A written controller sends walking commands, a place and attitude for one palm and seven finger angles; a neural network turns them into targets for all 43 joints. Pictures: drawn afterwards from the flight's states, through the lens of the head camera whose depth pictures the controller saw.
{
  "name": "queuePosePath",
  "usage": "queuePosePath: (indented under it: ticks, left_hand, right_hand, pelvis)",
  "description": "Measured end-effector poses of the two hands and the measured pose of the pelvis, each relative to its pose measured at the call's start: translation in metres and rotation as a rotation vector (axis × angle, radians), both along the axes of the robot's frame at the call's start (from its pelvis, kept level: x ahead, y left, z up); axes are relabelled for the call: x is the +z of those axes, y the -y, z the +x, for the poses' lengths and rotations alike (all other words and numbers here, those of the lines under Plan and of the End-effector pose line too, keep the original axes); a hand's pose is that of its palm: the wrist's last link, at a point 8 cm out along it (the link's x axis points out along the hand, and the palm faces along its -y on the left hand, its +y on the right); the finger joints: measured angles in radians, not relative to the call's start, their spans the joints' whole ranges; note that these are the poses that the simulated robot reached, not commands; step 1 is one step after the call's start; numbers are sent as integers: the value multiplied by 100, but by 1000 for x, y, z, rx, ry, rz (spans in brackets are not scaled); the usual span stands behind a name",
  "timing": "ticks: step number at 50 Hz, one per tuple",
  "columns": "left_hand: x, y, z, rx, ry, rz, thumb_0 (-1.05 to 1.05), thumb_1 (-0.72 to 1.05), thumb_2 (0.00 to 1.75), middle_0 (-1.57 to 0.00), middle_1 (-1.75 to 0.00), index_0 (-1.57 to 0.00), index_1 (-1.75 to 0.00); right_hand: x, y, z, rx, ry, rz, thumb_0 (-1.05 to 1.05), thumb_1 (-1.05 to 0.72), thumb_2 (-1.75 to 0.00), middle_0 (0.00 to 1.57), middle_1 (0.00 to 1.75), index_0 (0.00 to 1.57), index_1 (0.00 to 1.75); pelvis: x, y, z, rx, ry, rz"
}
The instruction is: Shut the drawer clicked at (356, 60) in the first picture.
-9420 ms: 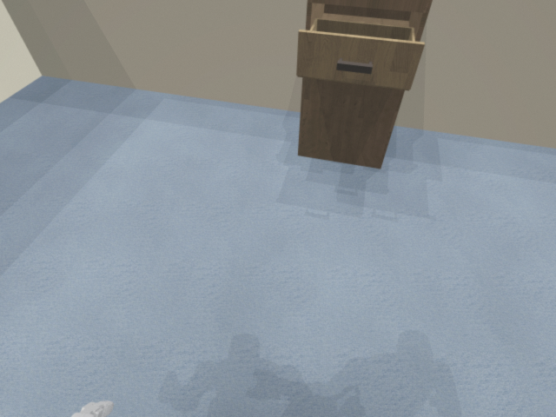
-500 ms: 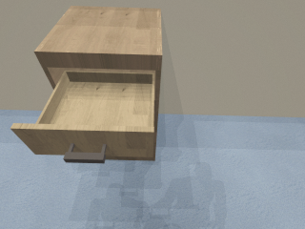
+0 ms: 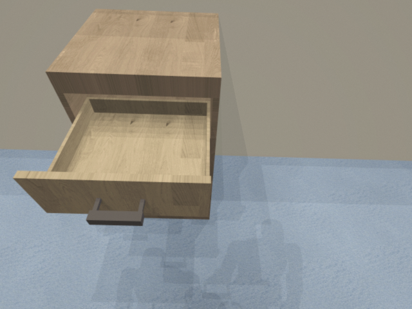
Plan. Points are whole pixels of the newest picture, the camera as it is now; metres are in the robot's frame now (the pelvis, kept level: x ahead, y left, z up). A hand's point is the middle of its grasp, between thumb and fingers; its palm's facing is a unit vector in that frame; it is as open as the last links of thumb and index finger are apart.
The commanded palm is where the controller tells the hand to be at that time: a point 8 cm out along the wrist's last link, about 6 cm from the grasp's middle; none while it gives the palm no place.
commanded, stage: look again from close up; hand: left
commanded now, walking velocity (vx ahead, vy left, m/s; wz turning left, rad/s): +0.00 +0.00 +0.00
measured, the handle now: (118, 210) +0.33 +0.23 -0.06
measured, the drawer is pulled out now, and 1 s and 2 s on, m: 0.30 0.30 0.30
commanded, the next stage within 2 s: raise the hand and make a fist in 0.32 s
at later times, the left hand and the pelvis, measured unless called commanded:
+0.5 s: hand out of the picture +0.05 +0.19 -0.15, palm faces +0.16 -0.96 -0.23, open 7.2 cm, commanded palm +0.09 +0.22 -0.06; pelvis +0.00 +0.00 +0.00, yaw +0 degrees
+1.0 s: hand out of the picture +0.11 +0.18 -0.03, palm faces +0.15 -0.99 -0.08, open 5.1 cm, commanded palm +0.10 +0.22 -0.02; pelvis -0.06 -0.04 -0.09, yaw +4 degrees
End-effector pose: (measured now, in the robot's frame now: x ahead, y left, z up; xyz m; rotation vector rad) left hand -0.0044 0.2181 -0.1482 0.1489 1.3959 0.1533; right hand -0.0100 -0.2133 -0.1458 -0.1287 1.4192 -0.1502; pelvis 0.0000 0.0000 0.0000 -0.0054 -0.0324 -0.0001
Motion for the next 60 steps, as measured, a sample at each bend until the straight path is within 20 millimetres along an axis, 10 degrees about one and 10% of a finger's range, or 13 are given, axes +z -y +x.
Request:
queuePosePath:
  ticks: [23,33,37,44,49,60]
  left_hand:
    - [5,-1,1,50,27,5,2,92,90,-20,-30,-20,-30]
    - [152,-3,160,-27,1194,12,3,94,90,-29,-40,-28,-39]
    - [153,18,152,-149,1441,-120,2,92,90,-35,-47,-35,-46]
    - [102,5,91,-61,1287,-71,1,90,90,-50,-62,-49,-61]
    - [117,-9,82,-66,1371,25,2,90,90,-59,-72,-59,-72]
    - [137,2,138,-175,1302,-112,2,90,90,-81,-96,-81,-96]
  right_hand:
    - [3,0,-4,-11,20,-5,1,-91,-90,20,30,20,30]
    - [43,50,105,111,689,-119,2,-92,-90,20,30,20,30]
    - [64,63,156,182,909,-140,2,-92,-90,20,30,20,30]
    - [69,53,209,286,1069,-128,1,-91,-90,20,30,20,30]
    - [39,29,203,343,1021,-59,1,-91,-90,20,30,20,30]
    - [-4,19,118,162,767,10,2,-90,-89,20,30,20,30]
  pelvis:
    - [0,0,-1,3,-3,-4]
    - [-20,11,-24,30,-129,13]
    - [-45,20,-37,16,-196,20]
    - [-77,33,-52,43,-240,9]
    - [-87,38,-58,73,-246,-23]
    - [-73,32,-59,57,-239,-18]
